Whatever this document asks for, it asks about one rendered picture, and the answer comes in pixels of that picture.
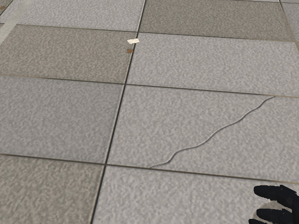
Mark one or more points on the robot right hand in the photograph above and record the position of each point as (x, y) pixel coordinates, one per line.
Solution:
(283, 195)

